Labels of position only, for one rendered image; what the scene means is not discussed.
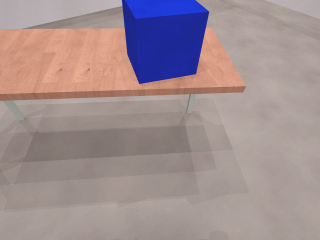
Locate carton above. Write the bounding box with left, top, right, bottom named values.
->
left=122, top=0, right=209, bottom=84

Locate table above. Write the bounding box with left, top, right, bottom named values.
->
left=0, top=28, right=246, bottom=121

